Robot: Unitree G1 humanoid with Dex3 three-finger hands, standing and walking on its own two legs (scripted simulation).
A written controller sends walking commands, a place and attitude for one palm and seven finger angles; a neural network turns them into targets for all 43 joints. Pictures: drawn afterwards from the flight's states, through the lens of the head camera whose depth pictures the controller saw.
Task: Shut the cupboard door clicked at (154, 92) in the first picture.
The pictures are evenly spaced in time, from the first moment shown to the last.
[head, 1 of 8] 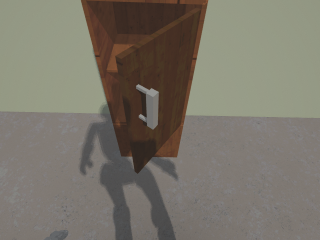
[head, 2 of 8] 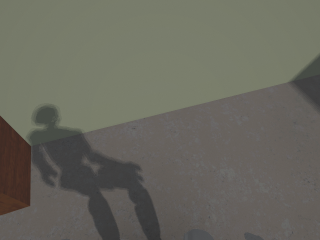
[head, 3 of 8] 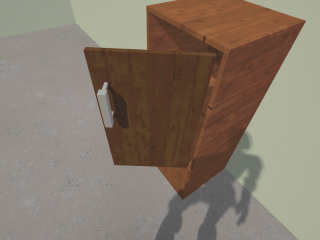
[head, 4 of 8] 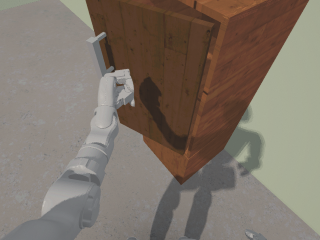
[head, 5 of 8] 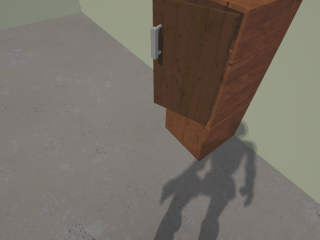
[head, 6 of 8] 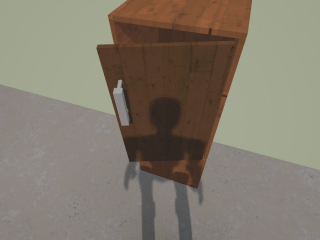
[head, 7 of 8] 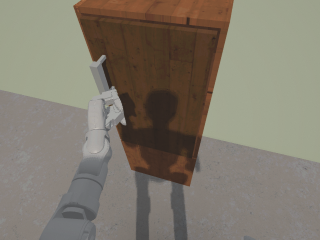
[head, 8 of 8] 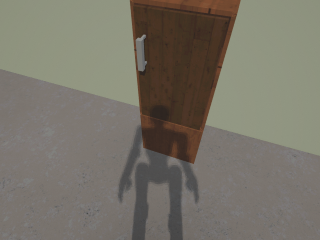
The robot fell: no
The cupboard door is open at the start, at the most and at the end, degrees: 53 53 0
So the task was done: yes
